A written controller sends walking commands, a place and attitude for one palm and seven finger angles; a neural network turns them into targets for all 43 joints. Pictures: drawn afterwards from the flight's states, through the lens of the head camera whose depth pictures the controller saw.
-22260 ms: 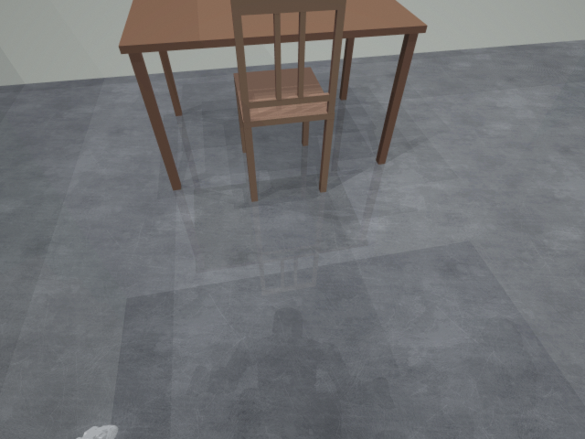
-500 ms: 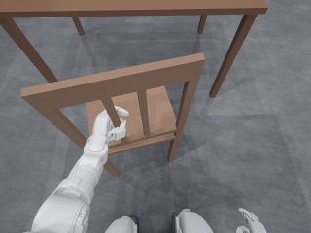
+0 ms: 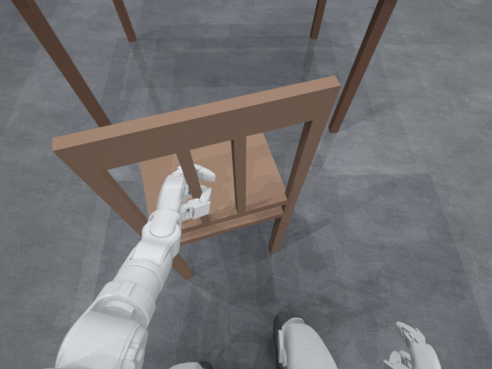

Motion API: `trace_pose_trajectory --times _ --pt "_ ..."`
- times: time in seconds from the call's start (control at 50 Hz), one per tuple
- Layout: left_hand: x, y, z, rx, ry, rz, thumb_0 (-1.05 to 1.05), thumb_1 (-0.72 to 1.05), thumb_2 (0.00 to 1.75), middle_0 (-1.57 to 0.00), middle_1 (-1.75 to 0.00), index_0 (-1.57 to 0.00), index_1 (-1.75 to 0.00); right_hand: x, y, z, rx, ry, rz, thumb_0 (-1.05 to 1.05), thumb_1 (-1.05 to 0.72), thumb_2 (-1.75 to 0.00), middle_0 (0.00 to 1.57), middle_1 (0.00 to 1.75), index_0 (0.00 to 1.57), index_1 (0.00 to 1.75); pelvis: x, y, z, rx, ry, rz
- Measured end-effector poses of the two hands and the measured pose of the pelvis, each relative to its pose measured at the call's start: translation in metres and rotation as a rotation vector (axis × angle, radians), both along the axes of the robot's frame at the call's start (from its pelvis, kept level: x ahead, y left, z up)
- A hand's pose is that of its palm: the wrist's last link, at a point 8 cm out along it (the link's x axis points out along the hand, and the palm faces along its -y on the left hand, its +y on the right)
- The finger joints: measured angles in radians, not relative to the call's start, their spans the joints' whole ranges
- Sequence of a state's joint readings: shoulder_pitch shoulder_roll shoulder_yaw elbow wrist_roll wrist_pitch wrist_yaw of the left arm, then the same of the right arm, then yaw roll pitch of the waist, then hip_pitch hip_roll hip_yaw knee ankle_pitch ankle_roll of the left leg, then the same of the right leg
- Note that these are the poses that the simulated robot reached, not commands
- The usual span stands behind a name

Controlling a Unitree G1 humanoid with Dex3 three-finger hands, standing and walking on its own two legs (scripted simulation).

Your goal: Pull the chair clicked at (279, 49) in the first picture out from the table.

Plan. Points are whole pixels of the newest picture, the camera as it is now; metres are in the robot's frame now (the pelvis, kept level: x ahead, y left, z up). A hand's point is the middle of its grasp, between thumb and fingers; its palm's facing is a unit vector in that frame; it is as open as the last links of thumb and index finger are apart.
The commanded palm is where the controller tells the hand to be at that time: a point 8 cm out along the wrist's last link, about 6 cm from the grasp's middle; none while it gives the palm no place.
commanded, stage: step backward, pulling the chair out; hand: left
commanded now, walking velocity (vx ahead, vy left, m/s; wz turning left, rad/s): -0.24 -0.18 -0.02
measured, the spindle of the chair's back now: (196, 191) +0.42 +0.09 -0.07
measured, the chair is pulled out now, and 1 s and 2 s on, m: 0.49 0.63 0.63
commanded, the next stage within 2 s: stop walking, hand still on the chair in 0.18 s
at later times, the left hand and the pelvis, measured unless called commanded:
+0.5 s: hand (188, 258) +0.28 +0.10 -0.05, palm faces -0.13 -0.98 -0.16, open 5.4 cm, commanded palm +0.27 +0.15 -0.04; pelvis -0.08 +0.02 +0.00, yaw -1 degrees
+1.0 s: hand (185, 274) +0.26 +0.10 -0.05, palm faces -0.07 -0.98 -0.16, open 5.3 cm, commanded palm +0.24 +0.15 -0.04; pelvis -0.05 +0.01 +0.01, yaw -1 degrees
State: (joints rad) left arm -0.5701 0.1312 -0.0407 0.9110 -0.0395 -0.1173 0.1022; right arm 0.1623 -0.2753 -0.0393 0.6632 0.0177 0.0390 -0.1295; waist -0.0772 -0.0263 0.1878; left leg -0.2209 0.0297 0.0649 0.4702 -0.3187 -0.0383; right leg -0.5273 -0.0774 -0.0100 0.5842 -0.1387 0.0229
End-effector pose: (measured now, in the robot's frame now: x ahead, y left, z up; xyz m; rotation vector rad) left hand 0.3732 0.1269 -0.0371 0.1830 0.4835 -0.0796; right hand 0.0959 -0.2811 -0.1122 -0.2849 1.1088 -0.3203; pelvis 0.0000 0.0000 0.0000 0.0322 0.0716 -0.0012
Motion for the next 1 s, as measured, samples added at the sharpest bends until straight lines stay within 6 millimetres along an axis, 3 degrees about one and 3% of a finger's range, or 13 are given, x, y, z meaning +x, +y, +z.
trace_pose_trajectory --times 0.1,0.18,0.4,0.54,0.7,0.88,1.0 --pt "-0.028 0.005 0.002 0.023 0.021 -0.009 0.03 0.7 0.76 -0.17 -1.14 -0.46 -1.45 -0.026 0.034 -0.011 0.137 0.019 0.032 0.0 -0.91 -0.9 0.19 0.3 0.2 0.3 -0.008 -0.003 0.003 -0.042 -0.028 -0.004" --pt "-0.044 0.008 0.003 0.026 0.022 0.023 0.03 0.69 0.78 -0.19 -1.13 -0.48 -1.45 -0.047 0.048 -0.027 0.205 0.04 0.037 0.0 -0.9 -0.89 0.2 0.3 0.21 0.3 -0.025 -0.007 0.0 -0.057 -0.045 -0.009" --pt "-0.08 0.017 0.005 -0.001 0.002 0.015 0.05 0.71 0.77 -0.18 -1.13 -0.47 -1.45 -0.096 0.039 -0.015 0.065 -0.027 -0.016 0.0 -0.9 -0.89 0.2 0.3 0.21 0.3 -0.077 0.021 -0.005 -0.017 -0.071 -0.02" --pt "-0.109 0.023 0.008 0.003 0.018 -0.002 0.05 0.71 0.77 -0.17 -1.14 -0.46 -1.45 -0.113 0.051 -0.009 0.109 -0.006 0.014 0.0 -0.91 -0.89 0.2 0.3 0.2 0.3 -0.08 0.02 0.001 -0.043 -0.083 -0.017" --pt "-0.129 0.025 0.008 0.005 0.026 0.047 0.06 0.7 0.79 -0.19 -1.13 -0.48 -1.45 -0.092 0.053 -0.01 0.15 -0.052 0.014 0.01 -0.9 -0.89 0.2 0.3 0.21 0.3 -0.065 0.009 0.004 -0.035 -0.088 -0.024" --pt "-0.131 0.024 0.009 0.009 0.028 0.058 0.06 0.7 0.8 -0.2 -1.12 -0.49 -1.45 -0.043 0.038 0.005 0.108 -0.166 0.023 0.01 -0.9 -0.89 0.2 0.3 0.21 0.3 -0.051 0.004 0.006 -0.03 -0.09 -0.025" --pt "-0.131 0.024 0.009 0.008 0.027 0.052 0.06 0.7 0.8 -0.2 -1.13 -0.5 -1.45 -0.022 0.034 0.015 0.081 -0.2 0.04 0.0 -0.91 -0.89 0.2 0.3 0.21 0.3 -0.046 0.005 0.006 -0.03 -0.084 -0.023"
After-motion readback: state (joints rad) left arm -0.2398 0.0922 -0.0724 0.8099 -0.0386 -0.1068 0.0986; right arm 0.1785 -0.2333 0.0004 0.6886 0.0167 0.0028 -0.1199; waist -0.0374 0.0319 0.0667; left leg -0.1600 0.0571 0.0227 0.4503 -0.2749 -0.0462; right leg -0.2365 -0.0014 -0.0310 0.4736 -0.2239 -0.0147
